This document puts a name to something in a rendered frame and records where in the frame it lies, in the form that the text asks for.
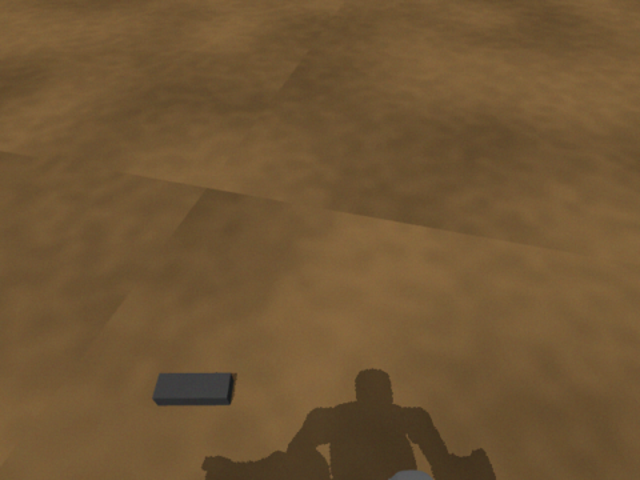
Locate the carton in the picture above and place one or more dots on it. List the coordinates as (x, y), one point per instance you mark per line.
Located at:
(186, 389)

